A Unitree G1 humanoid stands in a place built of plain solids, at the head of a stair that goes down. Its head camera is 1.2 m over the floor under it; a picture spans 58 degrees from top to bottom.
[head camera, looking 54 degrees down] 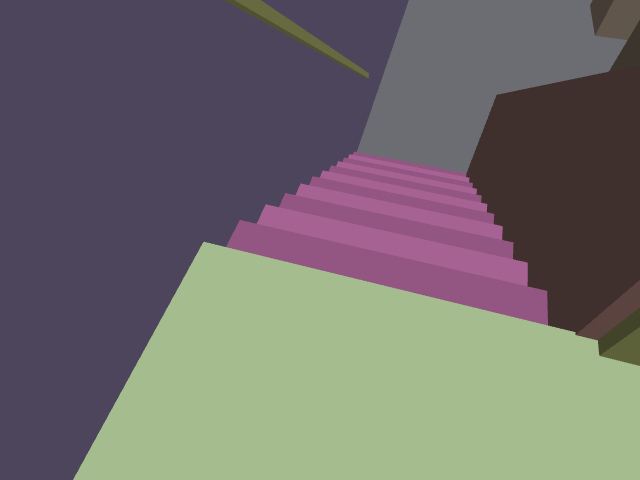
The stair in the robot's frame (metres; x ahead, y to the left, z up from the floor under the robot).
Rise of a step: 0.19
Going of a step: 0.25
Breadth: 1.20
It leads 16 degrees to the right of straight ahead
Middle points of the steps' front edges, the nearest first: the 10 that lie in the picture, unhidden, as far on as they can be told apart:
0.70 -0.18 0.00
0.94 -0.25 -0.18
1.19 -0.32 -0.37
1.43 -0.39 -0.56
1.67 -0.46 -0.74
1.92 -0.53 -0.93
2.16 -0.60 -1.11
2.40 -0.67 -1.30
2.65 -0.74 -1.48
2.89 -0.81 -1.67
